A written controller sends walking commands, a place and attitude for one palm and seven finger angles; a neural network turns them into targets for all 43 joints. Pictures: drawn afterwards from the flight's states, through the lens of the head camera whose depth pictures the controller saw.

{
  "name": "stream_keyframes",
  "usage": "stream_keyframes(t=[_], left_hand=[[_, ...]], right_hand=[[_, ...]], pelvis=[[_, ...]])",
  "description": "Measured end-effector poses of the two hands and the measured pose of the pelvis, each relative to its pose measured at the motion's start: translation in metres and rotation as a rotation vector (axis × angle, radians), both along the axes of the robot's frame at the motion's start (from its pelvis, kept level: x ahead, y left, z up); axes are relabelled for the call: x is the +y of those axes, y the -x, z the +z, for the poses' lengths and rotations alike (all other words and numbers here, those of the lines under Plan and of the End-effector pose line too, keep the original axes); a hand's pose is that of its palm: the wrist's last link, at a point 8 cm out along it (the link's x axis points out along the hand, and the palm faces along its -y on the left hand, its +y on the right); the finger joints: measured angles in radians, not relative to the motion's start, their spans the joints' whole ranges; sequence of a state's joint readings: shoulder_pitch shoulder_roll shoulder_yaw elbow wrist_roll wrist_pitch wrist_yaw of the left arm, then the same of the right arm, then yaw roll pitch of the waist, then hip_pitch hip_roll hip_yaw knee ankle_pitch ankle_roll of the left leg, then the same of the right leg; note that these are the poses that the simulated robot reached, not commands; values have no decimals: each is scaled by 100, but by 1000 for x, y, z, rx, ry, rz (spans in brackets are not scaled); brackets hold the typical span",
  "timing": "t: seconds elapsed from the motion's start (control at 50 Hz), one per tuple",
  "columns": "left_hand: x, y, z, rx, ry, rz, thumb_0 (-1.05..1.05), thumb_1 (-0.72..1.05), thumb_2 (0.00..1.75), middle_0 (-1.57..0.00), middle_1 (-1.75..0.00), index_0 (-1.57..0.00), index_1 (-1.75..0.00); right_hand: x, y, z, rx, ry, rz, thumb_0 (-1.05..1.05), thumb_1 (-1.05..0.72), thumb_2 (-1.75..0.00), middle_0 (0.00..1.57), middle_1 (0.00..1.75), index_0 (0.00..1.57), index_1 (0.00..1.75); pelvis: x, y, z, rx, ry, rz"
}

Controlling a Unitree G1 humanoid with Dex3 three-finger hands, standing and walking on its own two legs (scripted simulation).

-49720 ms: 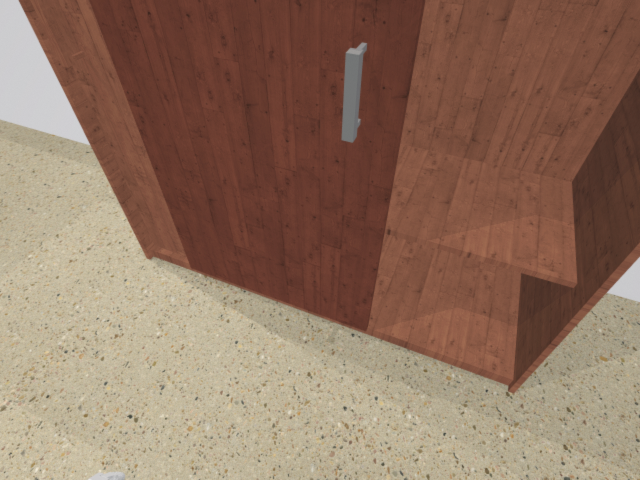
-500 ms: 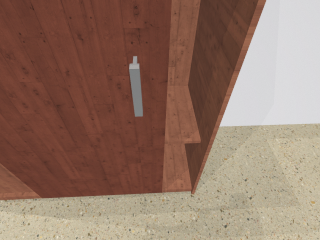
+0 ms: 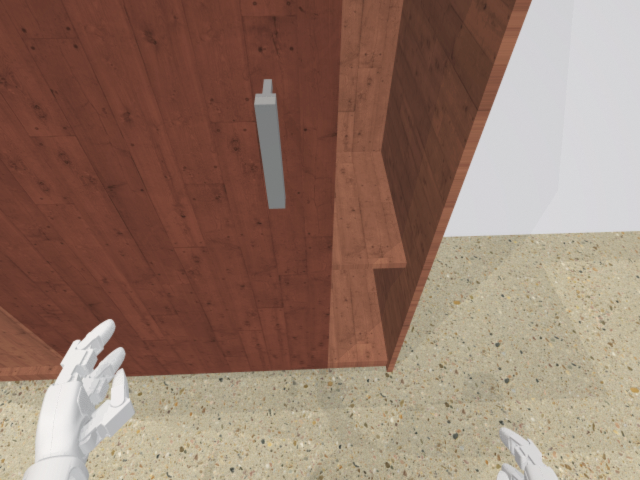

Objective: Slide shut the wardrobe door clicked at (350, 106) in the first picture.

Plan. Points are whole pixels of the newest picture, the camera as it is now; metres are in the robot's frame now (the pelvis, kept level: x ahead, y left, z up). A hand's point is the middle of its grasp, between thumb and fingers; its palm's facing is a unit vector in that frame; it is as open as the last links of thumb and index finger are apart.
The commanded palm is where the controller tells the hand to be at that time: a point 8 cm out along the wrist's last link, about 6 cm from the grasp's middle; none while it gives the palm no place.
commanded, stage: raise the hand with hooked fingers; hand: left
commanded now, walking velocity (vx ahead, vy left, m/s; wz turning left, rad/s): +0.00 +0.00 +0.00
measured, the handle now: (272, 147) +0.50 +0.09 +0.15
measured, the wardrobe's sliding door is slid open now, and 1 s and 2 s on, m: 0.19 0.19 0.19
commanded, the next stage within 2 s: move the hooked fingers beside the handle in 1.90 s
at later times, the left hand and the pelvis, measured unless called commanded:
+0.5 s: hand (106, 389) +0.21 +0.25 +0.04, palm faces +0.11 -0.99 -0.08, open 10.3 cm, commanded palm +0.17 +0.30 +0.05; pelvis -0.01 +0.00 -0.03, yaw +1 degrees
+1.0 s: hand (60, 329) +0.24 +0.28 +0.11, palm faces +0.15 -0.99 -0.06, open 13.2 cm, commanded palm +0.21 +0.33 +0.12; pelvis +0.00 +0.01 +0.00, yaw +1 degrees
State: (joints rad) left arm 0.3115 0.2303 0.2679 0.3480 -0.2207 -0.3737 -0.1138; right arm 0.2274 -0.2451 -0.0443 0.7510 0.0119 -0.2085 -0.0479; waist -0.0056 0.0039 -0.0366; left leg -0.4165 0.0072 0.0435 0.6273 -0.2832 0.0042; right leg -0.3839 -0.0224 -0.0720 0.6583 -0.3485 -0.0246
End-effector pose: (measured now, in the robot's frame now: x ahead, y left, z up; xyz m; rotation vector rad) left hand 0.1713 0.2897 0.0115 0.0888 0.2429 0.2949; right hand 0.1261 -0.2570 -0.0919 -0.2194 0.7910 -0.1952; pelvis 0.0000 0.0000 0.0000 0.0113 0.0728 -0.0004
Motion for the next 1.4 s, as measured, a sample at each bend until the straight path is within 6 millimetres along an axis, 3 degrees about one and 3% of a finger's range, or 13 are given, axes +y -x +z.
stream_keyframes(t=[0.1, 0.22, 0.3, 0.5, 0.66, 1.1, 1.4], left_hand=[[0, 3, -2, -252, -36, -165, 0, 74, 83, -22, -40, -21, -41], [9, 23, -22, -179, 58, -150, 1, 61, 78, -23, -48, -22, -49], [8, 22, -6, -181, 38, -130, 1, 51, 74, -23, -54, -23, -55], [15, -11, 32, -180, 12, -193, 1, 28, 64, -25, -69, -24, -70], [24, -17, 55, -212, 5, -169, 0, 10, 56, -26, -81, -26, -82], [47, -48, 120, -279, 2, -151, -1, -41, 34, -30, -113, -29, -114], [51, -71, 169, -311, -14, -136, -1, -50, 31, -31, -119, -30, -120]], right_hand=[[11, -33, -16, -161, -23, 78, 1, -90, -89, 20, 30, 20, 30], [20, -54, -25, -216, -7, 123, 1, -90, -89, 21, 30, 20, 30], [25, -53, -21, -198, 6, 136, 1, -90, -89, 21, 30, 20, 30], [24, -29, -10, -142, 1, 81, 1, -90, -89, 21, 30, 20, 30], [19, -19, 2, -140, 19, 62, 2, -90, -89, 21, 30, 20, 30], [48, -45, 32, -233, -19, 112, 1, -90, -89, 21, 30, 20, 30], [44, -47, 36, -224, -32, 102, 2, -90, -89, 21, 30, 20, 30]], pelvis=[[-6, 15, -38, 104, 2, -11], [-7, 16, -56, 117, 23, 7], [-7, 12, -50, 101, 39, 22], [-4, 6, -30, 77, 42, 16], [3, 3, -19, 46, 40, 10], [13, -1, 4, -61, 33, 13], [7, -1, 13, -107, 24, 14]])
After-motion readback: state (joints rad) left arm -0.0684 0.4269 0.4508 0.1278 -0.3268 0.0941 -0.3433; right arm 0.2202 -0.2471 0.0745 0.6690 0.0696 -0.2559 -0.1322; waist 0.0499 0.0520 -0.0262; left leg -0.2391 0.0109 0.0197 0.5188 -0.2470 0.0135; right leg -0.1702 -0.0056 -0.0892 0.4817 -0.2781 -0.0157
